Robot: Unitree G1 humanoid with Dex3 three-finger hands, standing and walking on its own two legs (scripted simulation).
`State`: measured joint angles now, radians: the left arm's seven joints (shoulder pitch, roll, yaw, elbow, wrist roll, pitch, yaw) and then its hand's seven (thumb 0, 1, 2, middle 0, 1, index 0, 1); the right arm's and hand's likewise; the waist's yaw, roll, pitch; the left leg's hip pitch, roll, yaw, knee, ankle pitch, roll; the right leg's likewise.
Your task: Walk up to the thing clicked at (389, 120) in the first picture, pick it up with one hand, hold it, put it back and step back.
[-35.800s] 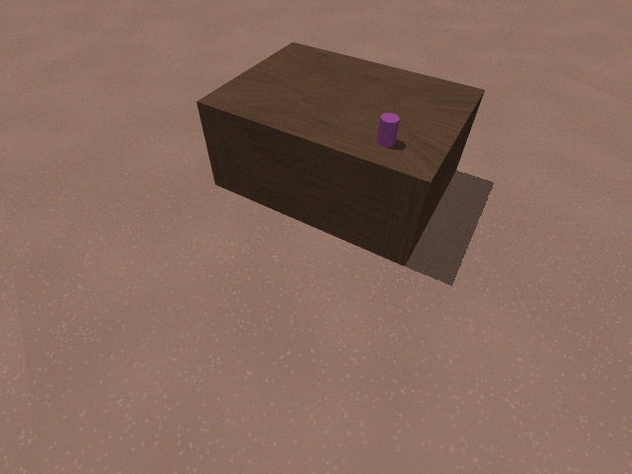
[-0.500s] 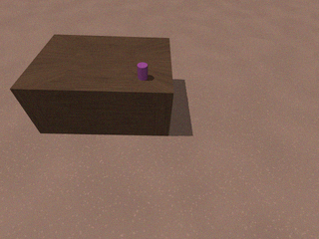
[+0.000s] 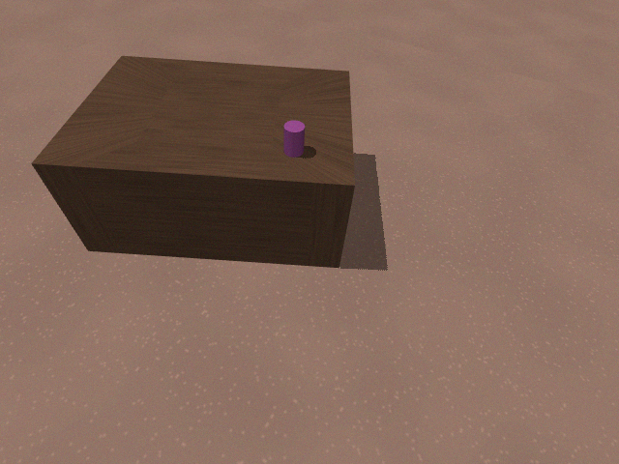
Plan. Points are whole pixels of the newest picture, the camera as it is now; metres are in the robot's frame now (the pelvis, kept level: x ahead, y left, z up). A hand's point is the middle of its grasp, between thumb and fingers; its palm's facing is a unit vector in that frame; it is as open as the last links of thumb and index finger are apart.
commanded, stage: step back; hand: left
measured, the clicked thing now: (294, 139) +1.10 +0.06 -0.27
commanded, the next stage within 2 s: stand in 0.16 s
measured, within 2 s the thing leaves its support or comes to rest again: neither
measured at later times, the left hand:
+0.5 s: hand out of the picture +0.08 +0.24 -0.14, palm faces -0.02 -0.94 -0.33, open 7.4 cm
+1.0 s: hand out of the picture +0.04 +0.25 -0.14, palm faces -0.04 -0.94 -0.33, open 7.4 cm
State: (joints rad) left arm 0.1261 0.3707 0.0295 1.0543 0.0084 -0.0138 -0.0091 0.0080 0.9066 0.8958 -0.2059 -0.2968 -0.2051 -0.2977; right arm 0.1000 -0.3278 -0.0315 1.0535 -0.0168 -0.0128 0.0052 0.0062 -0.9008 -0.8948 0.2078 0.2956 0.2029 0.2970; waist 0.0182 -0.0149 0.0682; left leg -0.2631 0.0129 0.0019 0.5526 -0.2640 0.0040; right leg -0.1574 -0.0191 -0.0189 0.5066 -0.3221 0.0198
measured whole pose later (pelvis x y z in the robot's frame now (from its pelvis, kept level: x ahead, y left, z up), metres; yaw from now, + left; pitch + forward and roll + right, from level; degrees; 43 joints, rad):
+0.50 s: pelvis -0.01 +0.00 +0.01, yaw +0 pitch -3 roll +0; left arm 0.09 0.34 0.00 1.13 0.01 -0.02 -0.01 0.01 0.91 0.90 -0.21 -0.30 -0.21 -0.30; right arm 0.05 -0.34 -0.01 1.12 0.00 -0.01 0.01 0.01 -0.90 -0.89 0.21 0.30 0.20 0.30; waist 0.01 0.01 0.07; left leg -0.14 0.01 0.01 0.35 -0.15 -0.01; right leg -0.05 -0.02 -0.01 0.32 -0.22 0.02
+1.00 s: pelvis -0.02 -0.01 +0.01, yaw +0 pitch -2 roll +0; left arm 0.13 0.35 0.00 1.14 0.01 -0.01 -0.02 0.01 0.91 0.90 -0.21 -0.30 -0.21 -0.30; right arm 0.12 -0.35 -0.01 1.16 -0.01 0.00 0.02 0.01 -0.90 -0.89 0.21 0.30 0.20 0.30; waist -0.01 0.01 0.05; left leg -0.17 0.02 0.01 0.34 -0.12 -0.01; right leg -0.09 -0.01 -0.02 0.32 -0.20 0.01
